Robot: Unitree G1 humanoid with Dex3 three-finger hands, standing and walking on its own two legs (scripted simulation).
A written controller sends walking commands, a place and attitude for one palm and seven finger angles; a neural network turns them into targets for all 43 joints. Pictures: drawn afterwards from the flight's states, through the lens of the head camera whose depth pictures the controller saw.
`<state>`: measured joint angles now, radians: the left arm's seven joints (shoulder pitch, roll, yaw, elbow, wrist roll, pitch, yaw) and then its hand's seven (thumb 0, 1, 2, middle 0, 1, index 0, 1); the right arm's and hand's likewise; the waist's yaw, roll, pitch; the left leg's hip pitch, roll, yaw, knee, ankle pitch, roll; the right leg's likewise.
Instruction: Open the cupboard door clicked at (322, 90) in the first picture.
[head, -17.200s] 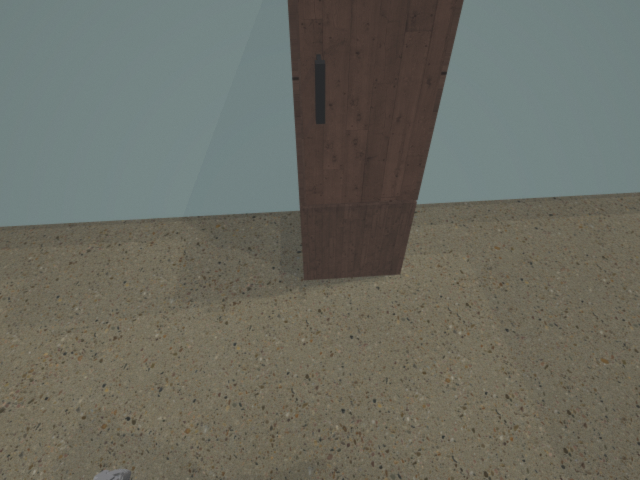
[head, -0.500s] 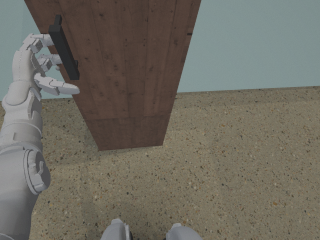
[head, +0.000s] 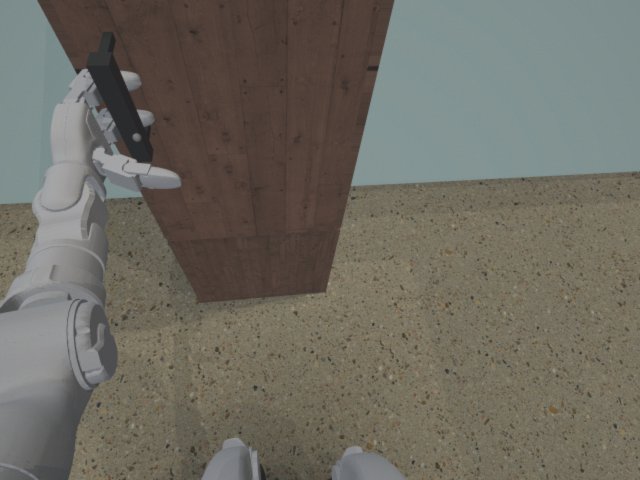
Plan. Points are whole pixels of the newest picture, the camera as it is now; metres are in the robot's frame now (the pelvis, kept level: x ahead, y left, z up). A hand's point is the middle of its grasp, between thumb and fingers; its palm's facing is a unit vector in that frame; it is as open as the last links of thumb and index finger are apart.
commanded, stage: slide the fingers in behind the handle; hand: left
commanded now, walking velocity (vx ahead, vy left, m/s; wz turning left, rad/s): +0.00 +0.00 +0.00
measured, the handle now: (126, 102) +0.57 +0.20 +0.10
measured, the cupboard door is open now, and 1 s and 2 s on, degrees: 0 0 37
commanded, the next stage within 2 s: close the thumb around the handle in 0.34 s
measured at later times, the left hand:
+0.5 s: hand (136, 137) +0.51 +0.18 +0.10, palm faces +0.04 -1.00 -0.01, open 13.9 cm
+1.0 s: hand (132, 136) +0.51 +0.19 +0.10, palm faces +0.04 -1.00 -0.01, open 6.5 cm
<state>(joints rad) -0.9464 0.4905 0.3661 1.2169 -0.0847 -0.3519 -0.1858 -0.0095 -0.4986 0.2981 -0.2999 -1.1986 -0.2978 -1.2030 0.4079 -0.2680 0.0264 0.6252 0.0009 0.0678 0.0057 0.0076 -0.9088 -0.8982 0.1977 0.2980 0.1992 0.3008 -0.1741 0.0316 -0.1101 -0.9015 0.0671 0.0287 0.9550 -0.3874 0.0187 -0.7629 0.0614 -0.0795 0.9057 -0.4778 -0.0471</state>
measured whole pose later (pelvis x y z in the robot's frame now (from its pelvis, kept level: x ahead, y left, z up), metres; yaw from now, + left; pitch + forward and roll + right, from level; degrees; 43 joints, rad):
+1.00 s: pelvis +0.00 +0.00 +0.00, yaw +0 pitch +19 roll -3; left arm -0.94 0.51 0.37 1.22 -0.09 -0.35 -0.20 0.00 0.58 0.76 -0.38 -1.31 -0.37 -1.32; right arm 0.43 -0.27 0.03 0.63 0.00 0.07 0.00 0.01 -0.91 -0.90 0.20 0.30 0.20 0.30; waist -0.18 0.03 -0.11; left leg -0.90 0.07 0.03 0.95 -0.39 0.02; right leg -0.77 0.06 -0.07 0.90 -0.47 -0.04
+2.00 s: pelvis +0.01 -0.01 +0.02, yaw +2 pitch +9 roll +0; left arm -0.09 -0.13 -0.14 0.19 0.06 -0.10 0.57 0.02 0.67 0.75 -0.30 -1.31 -0.32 -1.30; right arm 0.19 -0.18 0.00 0.52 -0.06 0.07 0.07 0.01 -0.91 -0.90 0.19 0.30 0.20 0.30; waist -0.01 0.04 -0.15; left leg -0.63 0.03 0.04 0.85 -0.39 0.01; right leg -0.51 0.03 -0.06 0.85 -0.50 -0.05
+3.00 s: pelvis +0.01 -0.06 +0.02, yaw +2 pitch +6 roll +2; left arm 0.11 -0.10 -0.20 0.06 0.03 -0.13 0.54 0.00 -0.46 0.31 -0.25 -0.93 -0.25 -0.94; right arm 0.19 -0.21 -0.01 0.57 -0.05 0.07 0.00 0.02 -0.91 -0.90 0.19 0.30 0.20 0.30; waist -0.01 0.04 -0.12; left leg -0.55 0.00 -0.07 0.79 -0.35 -0.03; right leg -0.45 0.05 -0.08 0.84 -0.50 -0.11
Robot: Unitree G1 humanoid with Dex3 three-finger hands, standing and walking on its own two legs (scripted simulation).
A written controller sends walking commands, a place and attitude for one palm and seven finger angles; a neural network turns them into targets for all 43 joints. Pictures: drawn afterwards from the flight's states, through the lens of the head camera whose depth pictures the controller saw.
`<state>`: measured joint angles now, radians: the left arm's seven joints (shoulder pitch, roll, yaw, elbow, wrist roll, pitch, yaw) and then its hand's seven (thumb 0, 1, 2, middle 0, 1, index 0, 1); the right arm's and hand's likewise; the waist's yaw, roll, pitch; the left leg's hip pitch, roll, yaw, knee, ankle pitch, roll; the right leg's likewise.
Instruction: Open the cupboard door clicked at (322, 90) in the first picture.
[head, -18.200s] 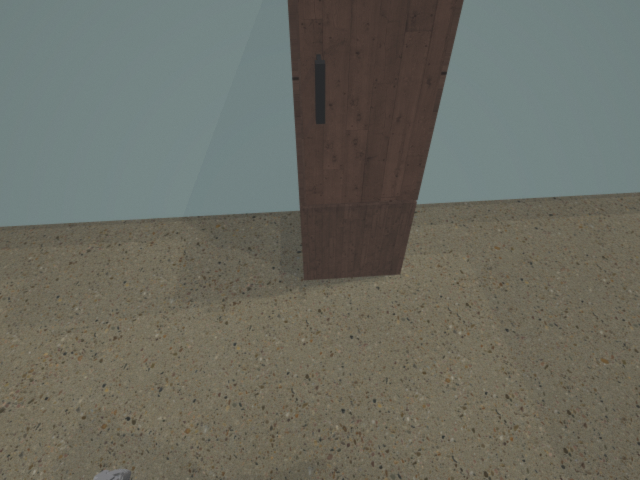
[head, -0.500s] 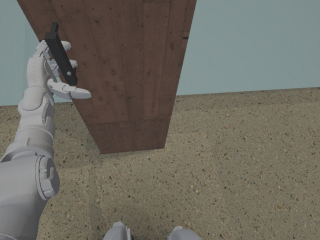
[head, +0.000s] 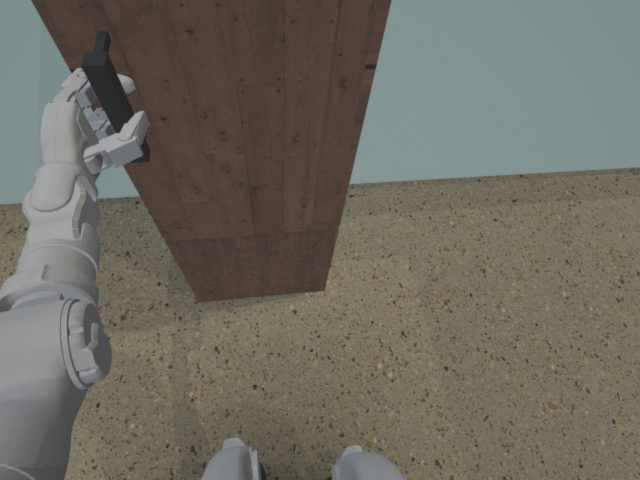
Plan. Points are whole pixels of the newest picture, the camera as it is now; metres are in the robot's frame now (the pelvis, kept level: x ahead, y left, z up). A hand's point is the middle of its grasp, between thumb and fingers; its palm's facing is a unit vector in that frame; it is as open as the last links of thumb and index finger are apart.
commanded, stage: close the thumb around the handle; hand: left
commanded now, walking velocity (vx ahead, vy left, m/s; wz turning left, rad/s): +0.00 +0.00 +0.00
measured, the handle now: (123, 102) +0.57 +0.20 +0.10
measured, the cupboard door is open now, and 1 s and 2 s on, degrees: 0 37 49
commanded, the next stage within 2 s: pull the door open along its arc in 0.14 s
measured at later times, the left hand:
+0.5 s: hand (141, 151) +0.49 +0.17 +0.10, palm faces +0.04 -1.00 +0.01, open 5.8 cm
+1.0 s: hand (230, 257) +0.34 +0.07 +0.10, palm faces +0.39 -0.92 +0.02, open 6.3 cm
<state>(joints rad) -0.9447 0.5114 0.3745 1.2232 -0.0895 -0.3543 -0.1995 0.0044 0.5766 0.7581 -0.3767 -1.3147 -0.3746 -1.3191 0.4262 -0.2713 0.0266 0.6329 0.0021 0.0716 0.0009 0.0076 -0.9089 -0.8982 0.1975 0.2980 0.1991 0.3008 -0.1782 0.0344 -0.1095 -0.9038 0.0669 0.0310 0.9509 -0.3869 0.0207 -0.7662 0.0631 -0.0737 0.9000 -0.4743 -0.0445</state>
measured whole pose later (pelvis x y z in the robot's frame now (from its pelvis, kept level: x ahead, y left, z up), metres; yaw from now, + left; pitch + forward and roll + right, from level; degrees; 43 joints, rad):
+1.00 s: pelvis +0.01 -0.01 +0.02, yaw +2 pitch +9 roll +0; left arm -0.09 -0.13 -0.14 0.19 0.06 -0.10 0.57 0.02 0.67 0.75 -0.30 -1.31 -0.32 -1.30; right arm 0.19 -0.18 0.00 0.52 -0.06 0.07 0.07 0.01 -0.91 -0.90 0.19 0.30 0.20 0.30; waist -0.01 0.04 -0.15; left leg -0.63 0.03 0.04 0.85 -0.39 0.01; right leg -0.51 0.03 -0.06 0.85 -0.50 -0.05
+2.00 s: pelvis +0.01 -0.06 +0.02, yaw +3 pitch +6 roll +2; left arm 0.11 -0.10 -0.20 0.06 0.03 -0.13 0.54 0.00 -0.46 0.31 -0.25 -0.93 -0.25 -0.94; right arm 0.19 -0.21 -0.01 0.57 -0.05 0.07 0.00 0.02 -0.91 -0.90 0.19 0.30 0.20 0.30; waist -0.01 0.04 -0.12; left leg -0.55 0.00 -0.07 0.79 -0.35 -0.03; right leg -0.45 0.05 -0.08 0.84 -0.50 -0.11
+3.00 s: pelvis -0.01 +0.01 +0.01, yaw +0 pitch +6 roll -1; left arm 0.29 0.02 -0.32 -0.15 0.01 -0.16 0.20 -0.01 -0.50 0.30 -0.16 -0.30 -0.16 -0.31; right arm 0.23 -0.20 0.03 0.41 0.00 0.05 0.03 0.02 -0.91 -0.90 0.20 0.30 0.20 0.30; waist 0.00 0.04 -0.10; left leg -0.60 -0.01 -0.01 0.89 -0.39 0.02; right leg -0.49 0.03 -0.02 0.89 -0.49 -0.03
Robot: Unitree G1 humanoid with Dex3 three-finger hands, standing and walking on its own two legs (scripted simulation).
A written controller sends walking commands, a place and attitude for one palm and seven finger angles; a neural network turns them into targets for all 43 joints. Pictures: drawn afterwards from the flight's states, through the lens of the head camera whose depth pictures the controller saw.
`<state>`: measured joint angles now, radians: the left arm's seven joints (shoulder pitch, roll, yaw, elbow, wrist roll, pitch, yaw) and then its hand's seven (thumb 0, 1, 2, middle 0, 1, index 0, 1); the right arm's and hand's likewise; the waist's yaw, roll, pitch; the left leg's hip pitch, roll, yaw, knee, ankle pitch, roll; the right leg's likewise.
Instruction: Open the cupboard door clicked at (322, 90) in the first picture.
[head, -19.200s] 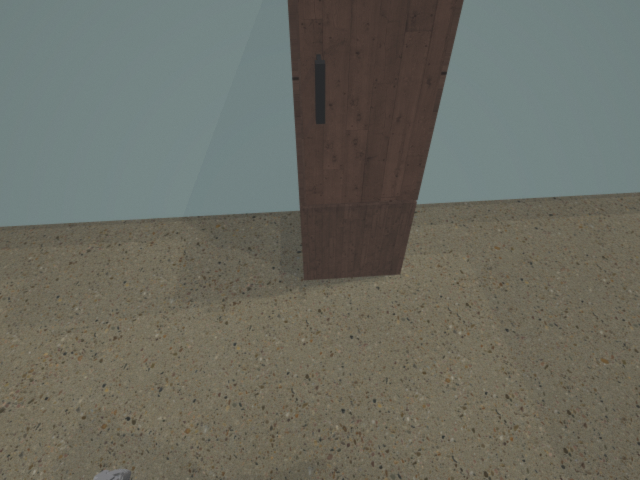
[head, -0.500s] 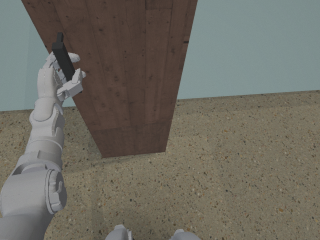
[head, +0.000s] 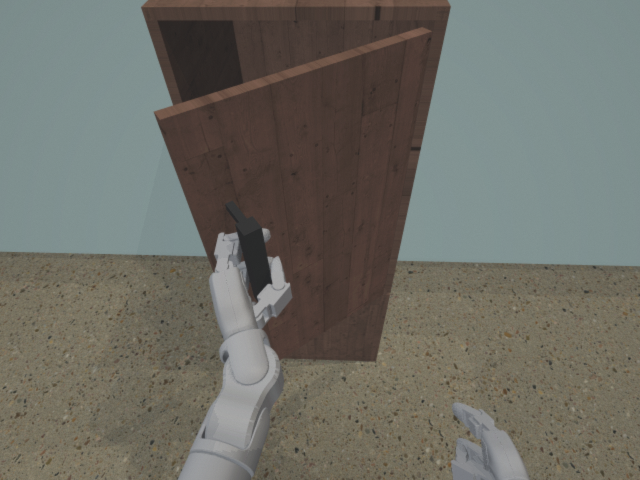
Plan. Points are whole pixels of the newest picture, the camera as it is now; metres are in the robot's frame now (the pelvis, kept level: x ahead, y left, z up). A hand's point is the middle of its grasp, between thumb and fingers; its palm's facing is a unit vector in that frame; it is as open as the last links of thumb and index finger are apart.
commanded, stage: pull the door open along its arc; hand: left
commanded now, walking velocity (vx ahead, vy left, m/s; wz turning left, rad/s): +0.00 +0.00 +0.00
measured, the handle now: (249, 255) +0.38 +0.11 +0.09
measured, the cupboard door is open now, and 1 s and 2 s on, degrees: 37 49 51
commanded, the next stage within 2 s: open thumb and fingers to let go in 0.20 s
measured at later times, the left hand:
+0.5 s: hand (314, 313) +0.30 +0.02 +0.09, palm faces +0.38 -0.92 -0.04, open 7.0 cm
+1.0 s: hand (309, 319) +0.29 +0.03 +0.08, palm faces +0.36 -0.93 -0.01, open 14.5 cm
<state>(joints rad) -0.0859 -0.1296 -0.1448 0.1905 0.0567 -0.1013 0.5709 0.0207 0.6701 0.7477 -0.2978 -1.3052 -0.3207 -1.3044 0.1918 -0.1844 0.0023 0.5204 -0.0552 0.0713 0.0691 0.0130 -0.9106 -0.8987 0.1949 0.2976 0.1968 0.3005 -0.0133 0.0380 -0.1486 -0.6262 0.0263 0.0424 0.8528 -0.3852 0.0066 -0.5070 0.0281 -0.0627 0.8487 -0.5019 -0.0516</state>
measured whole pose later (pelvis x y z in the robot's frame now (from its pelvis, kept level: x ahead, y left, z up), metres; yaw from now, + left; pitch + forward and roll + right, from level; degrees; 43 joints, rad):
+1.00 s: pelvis +0.00 -0.05 +0.00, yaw +1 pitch +6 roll +2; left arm 0.11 -0.10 -0.20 0.06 0.03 -0.13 0.54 0.00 -0.46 0.31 -0.25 -0.93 -0.25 -0.94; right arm 0.19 -0.21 -0.01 0.57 -0.05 0.07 0.00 0.02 -0.91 -0.90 0.19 0.30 0.20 0.30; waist -0.01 0.04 -0.12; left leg -0.55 0.00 -0.07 0.79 -0.35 -0.03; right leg -0.45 0.05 -0.08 0.84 -0.50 -0.11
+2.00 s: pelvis -0.02 +0.02 +0.00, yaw -2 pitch +6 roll -1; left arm 0.29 0.02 -0.32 -0.15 0.01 -0.16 0.20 -0.01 -0.50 0.30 -0.16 -0.30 -0.16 -0.31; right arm 0.23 -0.20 0.03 0.41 0.00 0.05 0.03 0.02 -0.91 -0.90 0.20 0.30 0.20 0.30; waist 0.00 0.04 -0.10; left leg -0.60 -0.01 -0.01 0.89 -0.39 0.02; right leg -0.49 0.03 -0.02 0.89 -0.49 -0.03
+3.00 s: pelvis -0.01 +0.01 +0.00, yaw -1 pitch +5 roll -1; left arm 0.62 0.21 0.03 -0.47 -0.23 -0.13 -0.12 -0.01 -0.49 0.30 -0.15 -0.30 -0.15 -0.30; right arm 0.28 -0.23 0.04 0.42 0.05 -0.10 -0.05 0.02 -0.91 -0.90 0.20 0.30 0.20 0.30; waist 0.03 0.06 -0.14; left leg -0.58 -0.01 -0.04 0.89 -0.41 0.01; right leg -0.45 0.04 -0.05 0.85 -0.50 -0.03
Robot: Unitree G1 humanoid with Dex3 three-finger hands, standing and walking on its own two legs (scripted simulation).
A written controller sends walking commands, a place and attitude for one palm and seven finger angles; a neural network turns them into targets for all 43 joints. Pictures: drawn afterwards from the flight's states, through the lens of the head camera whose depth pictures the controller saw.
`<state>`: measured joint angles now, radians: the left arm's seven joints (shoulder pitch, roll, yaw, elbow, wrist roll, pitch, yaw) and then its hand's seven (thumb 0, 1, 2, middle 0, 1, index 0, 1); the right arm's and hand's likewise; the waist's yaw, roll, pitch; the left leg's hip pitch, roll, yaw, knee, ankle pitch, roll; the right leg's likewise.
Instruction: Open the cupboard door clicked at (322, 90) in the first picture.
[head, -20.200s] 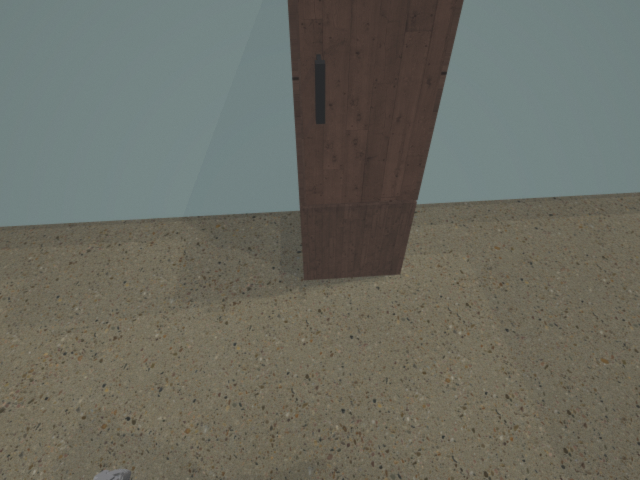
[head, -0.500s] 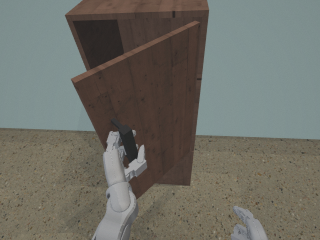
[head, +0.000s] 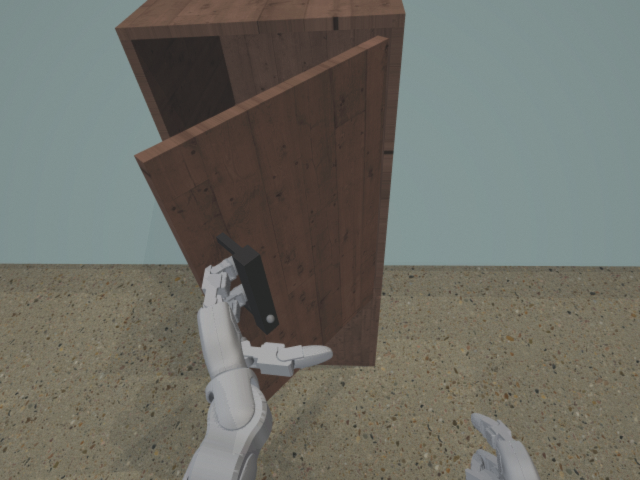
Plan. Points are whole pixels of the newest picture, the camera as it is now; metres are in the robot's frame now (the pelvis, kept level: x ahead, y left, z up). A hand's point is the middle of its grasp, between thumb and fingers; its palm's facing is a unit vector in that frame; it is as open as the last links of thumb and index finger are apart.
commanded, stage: open thumb and fingers to let go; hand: left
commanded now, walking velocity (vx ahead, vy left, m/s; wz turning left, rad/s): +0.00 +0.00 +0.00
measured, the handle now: (247, 284) +0.34 +0.11 +0.08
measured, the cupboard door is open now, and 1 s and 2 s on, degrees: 49 51 51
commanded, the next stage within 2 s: slide the hand sideways off the handle in 0.12 s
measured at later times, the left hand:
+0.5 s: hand (270, 349) +0.25 +0.07 +0.08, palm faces -0.15 -0.99 +0.03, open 16.4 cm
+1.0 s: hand (238, 370) +0.23 +0.10 +0.08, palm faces -0.09 -1.00 +0.03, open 16.3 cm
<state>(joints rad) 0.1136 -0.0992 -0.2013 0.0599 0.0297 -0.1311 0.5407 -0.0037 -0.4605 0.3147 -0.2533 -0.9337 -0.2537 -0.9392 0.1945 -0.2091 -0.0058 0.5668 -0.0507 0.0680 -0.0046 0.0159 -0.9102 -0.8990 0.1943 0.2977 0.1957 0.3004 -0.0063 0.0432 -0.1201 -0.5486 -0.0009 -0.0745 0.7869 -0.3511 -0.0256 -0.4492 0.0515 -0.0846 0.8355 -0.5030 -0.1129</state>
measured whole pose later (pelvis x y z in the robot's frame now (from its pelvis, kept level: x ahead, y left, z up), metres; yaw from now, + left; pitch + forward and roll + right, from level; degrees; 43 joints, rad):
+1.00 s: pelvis -0.01 +0.07 -0.01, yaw -3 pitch +6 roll -1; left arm 0.29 0.02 -0.32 -0.15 0.01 -0.16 0.20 -0.01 -0.50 0.30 -0.16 -0.30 -0.16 -0.31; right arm 0.23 -0.20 0.03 0.41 0.00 0.05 0.03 0.02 -0.91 -0.90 0.20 0.30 0.20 0.30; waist 0.00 0.04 -0.10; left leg -0.60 -0.01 -0.01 0.89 -0.39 0.02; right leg -0.49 0.03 -0.02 0.89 -0.49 -0.03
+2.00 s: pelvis +0.00 +0.06 -0.01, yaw -2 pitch +5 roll -1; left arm 0.62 0.21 0.03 -0.47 -0.23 -0.13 -0.12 -0.01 -0.49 0.30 -0.15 -0.30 -0.15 -0.30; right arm 0.28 -0.23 0.04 0.42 0.05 -0.10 -0.05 0.02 -0.91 -0.90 0.20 0.30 0.20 0.30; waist 0.03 0.06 -0.14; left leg -0.58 -0.01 -0.04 0.89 -0.41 0.01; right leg -0.45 0.04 -0.05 0.85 -0.50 -0.03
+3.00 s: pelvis +0.01 +0.07 +0.04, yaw -3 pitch -3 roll +0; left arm 0.48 0.34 0.31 -0.39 -0.08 -0.05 0.11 0.02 0.87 0.89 -0.21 -0.30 -0.20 -0.30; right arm 0.19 -0.22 0.03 0.62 0.00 -0.07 -0.08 0.02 -0.91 -0.90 0.20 0.30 0.20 0.30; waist 0.07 0.04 0.00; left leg -0.15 -0.02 0.00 0.43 -0.22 0.02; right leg -0.03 0.02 0.00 0.37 -0.29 -0.02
